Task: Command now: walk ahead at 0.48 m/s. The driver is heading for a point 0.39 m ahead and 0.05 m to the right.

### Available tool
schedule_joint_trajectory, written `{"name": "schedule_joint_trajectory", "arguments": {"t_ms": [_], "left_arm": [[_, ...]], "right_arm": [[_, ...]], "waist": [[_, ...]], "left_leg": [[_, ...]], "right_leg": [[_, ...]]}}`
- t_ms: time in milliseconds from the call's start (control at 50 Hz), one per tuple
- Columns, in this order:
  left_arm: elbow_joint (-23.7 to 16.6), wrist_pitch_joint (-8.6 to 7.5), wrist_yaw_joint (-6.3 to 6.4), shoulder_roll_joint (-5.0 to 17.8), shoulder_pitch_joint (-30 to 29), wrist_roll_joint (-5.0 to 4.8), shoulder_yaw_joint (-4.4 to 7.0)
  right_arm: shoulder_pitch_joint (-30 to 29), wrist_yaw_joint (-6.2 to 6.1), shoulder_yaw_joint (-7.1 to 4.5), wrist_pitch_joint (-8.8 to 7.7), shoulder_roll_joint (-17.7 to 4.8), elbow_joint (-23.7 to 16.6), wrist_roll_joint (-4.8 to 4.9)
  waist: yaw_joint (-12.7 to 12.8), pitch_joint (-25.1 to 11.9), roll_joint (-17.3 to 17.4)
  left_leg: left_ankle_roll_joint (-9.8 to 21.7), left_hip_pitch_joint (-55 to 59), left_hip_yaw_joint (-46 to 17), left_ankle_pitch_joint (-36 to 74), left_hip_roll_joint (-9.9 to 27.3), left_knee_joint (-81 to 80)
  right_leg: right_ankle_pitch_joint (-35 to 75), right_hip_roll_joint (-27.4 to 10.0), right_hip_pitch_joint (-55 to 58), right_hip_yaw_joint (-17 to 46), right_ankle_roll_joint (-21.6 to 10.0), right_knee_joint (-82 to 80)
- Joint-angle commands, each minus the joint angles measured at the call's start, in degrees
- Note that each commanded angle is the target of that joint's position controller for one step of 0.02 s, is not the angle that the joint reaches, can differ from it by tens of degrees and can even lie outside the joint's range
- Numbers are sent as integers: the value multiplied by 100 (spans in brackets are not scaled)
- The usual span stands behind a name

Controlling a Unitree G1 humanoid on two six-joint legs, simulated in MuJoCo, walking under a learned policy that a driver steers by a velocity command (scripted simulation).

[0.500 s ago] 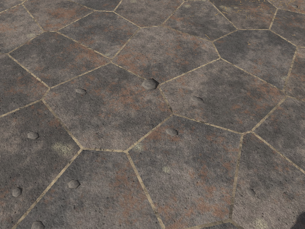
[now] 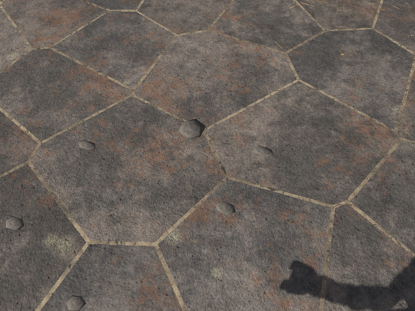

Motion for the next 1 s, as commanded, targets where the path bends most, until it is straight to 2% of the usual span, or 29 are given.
{"name": "schedule_joint_trajectory", "arguments": {"t_ms": [20, 40, 100, 160, 240, 300, 360, 400, 420, 440, 460, 480, 500, 520, 540, 560, 580, 640, 680, 720, 760, 780, 800, 820, 840, 860, 880, 940, 1000], "left_arm": [[-78, -36, 11, 671, 663, 98, 194], [-73, -66, 4, 576, 560, 169, 166], [55, -159, 4, 585, 618, 88, 175], [193, -147, 89, 778, 915, 72, 216], [335, -69, 164, 898, 1335, 1, 217], [501, 7, 172, 956, 1746, -36, 214], [623, 173, 212, 939, 1932, 8, 196], [628, 248, 250, 1024, 1841, 17, 216], [582, 270, 270, 1071, 1656, 2, 223], [531, 268, 281, 992, 1611, 14, 186], [343, 203, 278, 672, 1759, 186, 58], [557, 144, 202, 102, 2769, 150, -123], [729, 137, 181, 777, 2631, -1, 42], [513, 169, 193, 938, 1978, -135, 111], [416, 234, 249, 822, 1591, -95, 95], [403, 335, 304, 750, 1459, -17, 115], [422, 445, 338, 626, 1578, 13, 106], [520, 606, 427, 306, 1826, 79, 30], [507, 647, 447, 368, 1664, 105, 42], [501, 690, 441, 442, 1489, 116, 78], [481, 691, 430, 434, 1325, 193, 93], [418, 680, 437, 486, 1222, 246, 97], [320, 653, 461, 681, 1120, 245, 116], [359, 640, 483, 1062, 873, 142, 208], [394, 599, 445, 738, 810, 125, 165], [432, 545, 424, 517, 776, 168, 102], [456, 492, 406, 474, 698, 182, 85], [572, 373, 389, 475, 822, 114, 76], [675, 372, 400, 494, 883, 90, 74]], "right_arm": [[-427, -33, -189, -206, -767, -595, -36], [-272, -33, -191, -147, -683, -562, -59], [-254, -58, -161, 0, -485, -543, -87], [-928, -72, -146, -6, -482, -755, -158], [-1706, 11, -64, -115, -314, -929, -142], [-2278, 115, -14, -163, -271, -1115, -83], [-2595, 254, 1, -243, -281, -1284, -122], [-2266, 302, -64, -270, -471, -1227, -157], [-1755, 289, -131, -283, -617, -1071, -195], [-1091, 250, -226, -307, -881, -872, -251], [-352, 188, -301, -292, -1334, -759, -401], [-233, 182, -270, -193, -1315, -686, -366], [-66, 200, -201, -93, -909, -697, -238], [-570, 183, -151, -48, -799, -737, -173], [-1067, 164, -80, -33, -613, -763, -169], [-1425, 162, -23, -28, -442, -773, -194], [-1646, 170, -17, -28, -415, -743, -270], [-1985, 183, -48, -43, -482, -632, -362], [-1914, 143, -66, -8, -553, -499, -320], [-1935, 107, -55, 63, -572, -392, -274], [-1935, 90, 11, 121, -434, -290, -239], [-1779, 88, 67, 133, -291, -179, -250], [-1633, 80, 91, 147, -240, -110, -287], [-1262, 68, 70, 161, -232, -75, -284], [-1405, 23, 62, 195, -317, -16, -307], [-1466, -11, 34, 224, -377, 2, -272], [-1442, -49, 37, 252, -337, 60, -254], [-1371, -65, 22, 264, -363, 219, -259], [-1434, -58, 14, 253, -350, 350, -209]], "waist": [[380, -404, -193], [182, -416, -378], [46, -267, -464], [206, -23, -292], [512, 52, -234], [748, 170, -231], [775, 164, -308], [524, -162, -546], [209, -466, -597], [-117, -941, -449], [-232, -1906, 283], [58, -2829, 1562], [-247, -3082, 839], [-186, -2150, 645], [-10, -1503, 287], [180, -1089, 184], [399, -938, 382], [606, -927, 680], [514, -1067, 665], [483, -950, 633], [513, -641, 557], [497, -435, 433], [380, -224, 145], [-31, -92, -691], [120, -53, -780], [120, -11, -766], [91, -40, -747], [163, -273, -490], [229, -435, -295]], "left_leg": [[64, -2507, -110, 869, 664, 739], [65, -2159, -167, 1079, 814, 601], [-64, -2086, -70, 1315, 940, 132], [-237, -2662, -27, 2170, 999, -740], [-252, -2498, 214, 3296, 785, -2209], [-225, -2507, 323, 3402, 637, -2837], [-87, -2373, 429, 3097, 374, -3332], [88, -1802, 434, 2790, 184, -3510], [218, -1110, 536, 2918, 22, -3708], [406, -13, 522, 3936, 132, -3896], [882, 2012, -534, 6462, 1287, -3151], [1958, 3675, -2311, 7476, 2667, -3097], [1852, 3457, -2412, 6480, 2410, -3327], [1594, 2680, -1709, 5870, 2136, -3597], [1405, 1799, -1311, 5411, 1836, -3867], [1306, 968, -1016, 5024, 1657, -4124], [1220, 226, -767, 4733, 1493, -4370], [1221, -667, -200, 4504, 1223, -4638], [1185, -632, -187, 3669, 1232, -4714], [1042, -818, -217, 2111, 1174, -4801], [709, -1149, -205, 409, 933, -4811], [451, -1255, -194, -132, 786, -4754], [197, -1256, -88, -297, 560, -4464], [6, -964, 283, 97, 172, -4319], [-110, -344, 457, 604, 100, -4054], [-100, -102, 468, 909, 112, -3918], [-58, 34, 450, 1142, 156, -3856], [-3, 64, 407, 1736, 207, -3796], [-22, 142, 411, 2228, 231, -3714]], "right_leg": [[-734, -1686, 2082, 2604, -914, -1973], [-472, -1526, 1698, 2286, -898, -2127], [-116, -1389, 1201, 1718, -1028, -2506], [330, -1358, 1340, 1399, -1047, -2661], [794, -1132, 1603, 850, -786, -2604], [808, -1260, 2067, 817, -768, -2459], [2094, -1365, 2600, 755, -653, -1823], [3000, -1405, 2862, 805, -470, -1257], [3670, -1270, 2861, 732, -334, -711], [3671, -955, 2583, 545, -114, 162], [1790, -572, 1255, 398, 160, 1782], [-2964, 215, -451, 516, 509, 3674], [-3204, 63, -635, 1245, 501, 4147], [-2890, -204, -1019, 1045, 519, 4128], [-2479, -449, -1021, 830, 594, 3772], [-2181, -638, -750, 795, 652, 3356], [-1925, -746, -152, 767, 698, 2944], [-1554, -635, 868, 502, 794, 1749], [-911, -622, 1156, 467, 739, 1150], [-404, -583, 1446, 406, 646, 641], [-72, -499, 1799, 314, 492, -12], [92, -635, 1859, 483, 392, -382], [206, -974, 1732, 861, 243, -775], [-628, -1021, 1153, 918, 56, -804], [-1527, -872, 571, 891, 71, -1055], [-1647, -811, 380, 861, 186, -1163], [-1318, -760, 381, 805, 293, -1135], [-181, -693, 885, 679, 362, -815], [509, -651, 1185, 607, 307, -622]]}}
